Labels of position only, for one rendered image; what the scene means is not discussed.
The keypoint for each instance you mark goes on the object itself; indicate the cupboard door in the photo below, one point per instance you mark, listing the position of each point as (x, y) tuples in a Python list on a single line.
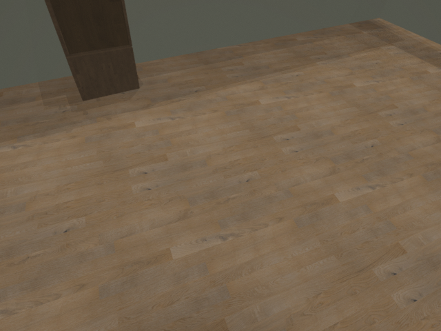
[(88, 25)]

